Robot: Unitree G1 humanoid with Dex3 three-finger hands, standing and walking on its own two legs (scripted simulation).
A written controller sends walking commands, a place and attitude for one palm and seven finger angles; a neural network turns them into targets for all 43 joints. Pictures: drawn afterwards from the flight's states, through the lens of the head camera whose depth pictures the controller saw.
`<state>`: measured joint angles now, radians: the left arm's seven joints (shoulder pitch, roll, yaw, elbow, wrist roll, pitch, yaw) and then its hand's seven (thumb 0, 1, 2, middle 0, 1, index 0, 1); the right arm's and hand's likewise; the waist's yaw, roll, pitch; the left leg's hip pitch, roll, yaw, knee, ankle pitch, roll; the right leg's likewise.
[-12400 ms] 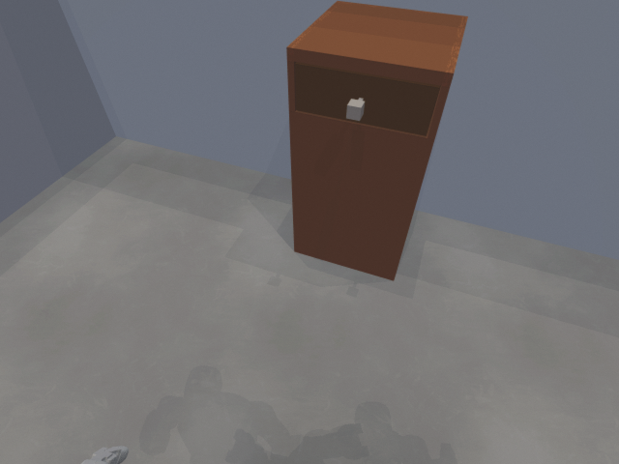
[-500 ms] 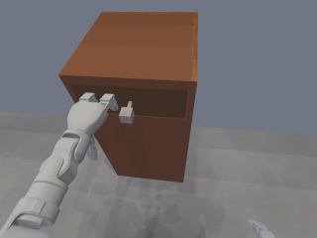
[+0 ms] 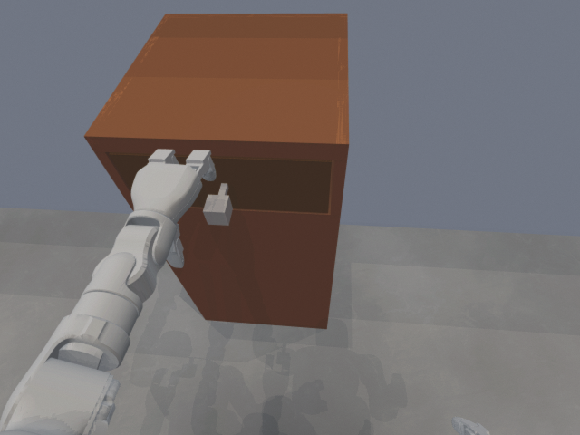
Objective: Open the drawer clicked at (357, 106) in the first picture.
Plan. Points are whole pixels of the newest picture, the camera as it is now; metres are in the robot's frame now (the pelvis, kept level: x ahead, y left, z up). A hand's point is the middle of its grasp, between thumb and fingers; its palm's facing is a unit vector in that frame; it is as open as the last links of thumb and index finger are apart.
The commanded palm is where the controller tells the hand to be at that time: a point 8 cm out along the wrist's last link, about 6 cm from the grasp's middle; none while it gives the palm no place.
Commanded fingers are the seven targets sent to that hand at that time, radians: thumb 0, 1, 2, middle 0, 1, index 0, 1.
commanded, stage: move the hooked fingers above the handle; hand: left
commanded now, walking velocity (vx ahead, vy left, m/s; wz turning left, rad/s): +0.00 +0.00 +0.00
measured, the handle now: (220, 201) +0.49 +0.16 -0.02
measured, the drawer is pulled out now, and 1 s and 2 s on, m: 0.00 0.00 0.00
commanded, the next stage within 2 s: none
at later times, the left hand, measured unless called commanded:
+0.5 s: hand (202, 194) +0.46 +0.17 +0.05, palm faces +0.00 +0.00 -1.00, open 13.8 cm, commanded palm +0.43 +0.19 +0.11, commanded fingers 0.00 -0.50 0.30 -0.30 -1.20 -0.30 -1.20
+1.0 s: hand (208, 190) +0.46 +0.16 +0.05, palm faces +0.05 -0.03 -1.00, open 13.6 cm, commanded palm +0.43 +0.19 +0.11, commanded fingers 0.00 -0.50 0.30 -0.30 -1.20 -0.30 -1.20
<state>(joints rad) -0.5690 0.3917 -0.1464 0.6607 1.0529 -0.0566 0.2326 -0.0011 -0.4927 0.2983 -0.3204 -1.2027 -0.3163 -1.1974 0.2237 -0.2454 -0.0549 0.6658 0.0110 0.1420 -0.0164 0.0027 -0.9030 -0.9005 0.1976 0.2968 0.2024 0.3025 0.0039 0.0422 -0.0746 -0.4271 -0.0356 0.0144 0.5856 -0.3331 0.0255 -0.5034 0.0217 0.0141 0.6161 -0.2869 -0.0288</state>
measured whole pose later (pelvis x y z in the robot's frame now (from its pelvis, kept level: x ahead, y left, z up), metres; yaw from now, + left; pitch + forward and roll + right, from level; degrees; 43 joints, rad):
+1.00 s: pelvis -0.01 +0.01 -0.01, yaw -1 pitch +14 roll +1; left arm -0.78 0.35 -0.13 0.94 1.10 -0.05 0.35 0.00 -0.49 0.30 -0.40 -1.26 -0.35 -1.24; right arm 0.26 -0.25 -0.05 0.69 0.00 0.13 -0.01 0.00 -0.90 -0.90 0.20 0.30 0.20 0.30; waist -0.06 0.05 -0.11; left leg -0.53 -0.03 0.04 0.63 -0.34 0.04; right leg -0.61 0.03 0.03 0.64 -0.27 -0.02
